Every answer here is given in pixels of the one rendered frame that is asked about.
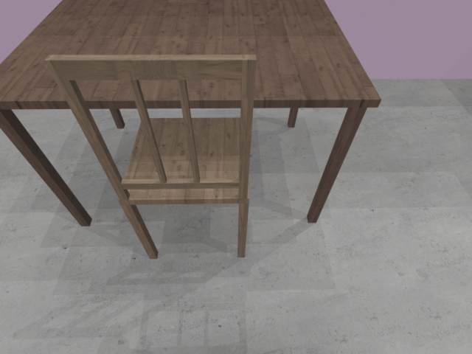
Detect chair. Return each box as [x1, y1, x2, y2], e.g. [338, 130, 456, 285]
[45, 55, 257, 259]

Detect table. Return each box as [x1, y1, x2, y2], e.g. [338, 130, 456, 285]
[0, 0, 381, 226]

